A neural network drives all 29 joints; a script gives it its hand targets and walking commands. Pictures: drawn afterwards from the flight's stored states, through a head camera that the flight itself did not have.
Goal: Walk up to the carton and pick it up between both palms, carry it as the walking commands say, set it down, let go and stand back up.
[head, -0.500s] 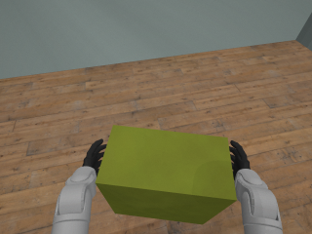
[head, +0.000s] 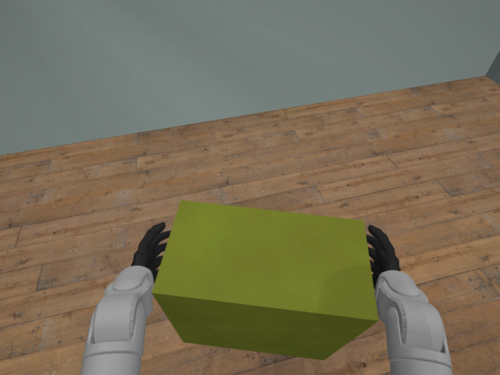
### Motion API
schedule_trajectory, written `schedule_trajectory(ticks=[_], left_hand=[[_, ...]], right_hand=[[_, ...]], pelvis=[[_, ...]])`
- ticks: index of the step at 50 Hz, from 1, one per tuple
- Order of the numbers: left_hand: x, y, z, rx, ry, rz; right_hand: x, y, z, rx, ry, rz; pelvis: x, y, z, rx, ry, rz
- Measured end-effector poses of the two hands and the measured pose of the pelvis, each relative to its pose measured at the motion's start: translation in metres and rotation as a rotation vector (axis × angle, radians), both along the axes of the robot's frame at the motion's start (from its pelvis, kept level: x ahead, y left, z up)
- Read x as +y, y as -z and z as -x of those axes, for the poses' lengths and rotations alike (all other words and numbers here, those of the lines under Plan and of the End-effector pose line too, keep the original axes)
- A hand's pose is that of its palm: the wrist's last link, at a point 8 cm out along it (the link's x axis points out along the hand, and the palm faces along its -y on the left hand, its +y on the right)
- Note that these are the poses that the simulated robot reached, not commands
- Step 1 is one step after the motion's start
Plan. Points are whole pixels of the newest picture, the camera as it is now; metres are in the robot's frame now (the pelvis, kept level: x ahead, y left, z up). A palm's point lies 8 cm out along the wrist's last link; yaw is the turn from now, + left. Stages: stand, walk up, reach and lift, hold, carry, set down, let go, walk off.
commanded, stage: carry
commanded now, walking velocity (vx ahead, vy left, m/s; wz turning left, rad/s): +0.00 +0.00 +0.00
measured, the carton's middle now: (261, 289) +0.28 -0.01 -0.04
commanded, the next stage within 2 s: none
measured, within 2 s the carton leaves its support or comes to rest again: neither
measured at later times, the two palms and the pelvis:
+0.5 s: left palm (165, 208) +0.41 +0.16 +0.04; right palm (368, 208) +0.39 -0.21 +0.03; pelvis +0.12 -0.01 +0.00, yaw +1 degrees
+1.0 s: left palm (172, 169) +0.50 +0.16 +0.05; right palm (358, 170) +0.48 -0.21 +0.04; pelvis +0.21 -0.02 +0.01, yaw +1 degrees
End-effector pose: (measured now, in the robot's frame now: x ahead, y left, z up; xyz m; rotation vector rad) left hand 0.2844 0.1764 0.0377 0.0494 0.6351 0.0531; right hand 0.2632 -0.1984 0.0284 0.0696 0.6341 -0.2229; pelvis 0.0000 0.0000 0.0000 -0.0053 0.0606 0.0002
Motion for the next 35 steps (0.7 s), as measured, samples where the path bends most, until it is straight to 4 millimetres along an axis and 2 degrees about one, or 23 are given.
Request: schedule_trajectory(ticks=[4,11,16,21,25,29,35], left_hand=[[-0.006,-0.002,-0.022,-0.002,-0.005,-0.001],[-0.003,0.013,-0.055,0.022,-0.012,0.055],[0.000,-0.001,-0.083,0.005,-0.001,0.015],[-0.008,-0.009,-0.109,-0.009,-0.002,-0.014],[-0.012,0.002,-0.125,0.008,-0.011,0.019],[-0.008,0.015,-0.140,0.022,-0.019,0.055],[-0.007,-0.004,-0.168,0.004,-0.005,0.017]], right_hand=[[-0.006,-0.001,-0.024,-0.003,-0.003,-0.001],[-0.003,-0.007,-0.060,0.022,-0.012,0.058],[0.000,-0.007,-0.083,0.005,-0.003,0.019],[-0.008,-0.003,-0.110,-0.008,-0.004,-0.008],[-0.012,-0.004,-0.128,0.009,-0.012,0.025],[-0.008,-0.006,-0.146,0.023,-0.020,0.060],[-0.007,-0.010,-0.170,0.005,-0.008,0.024]], pelvis=[[-0.006,-0.001,-0.023,0.015,-0.005,-0.011],[-0.005,-0.002,-0.056,0.031,-0.011,-0.004],[-0.001,-0.005,-0.082,0.008,-0.004,0.006],[-0.008,-0.003,-0.108,0.014,-0.006,-0.010],[-0.014,-0.003,-0.123,0.035,-0.012,-0.020],[-0.012,-0.001,-0.141,0.036,-0.017,-0.012],[-0.008,-0.007,-0.168,0.002,-0.008,-0.004]])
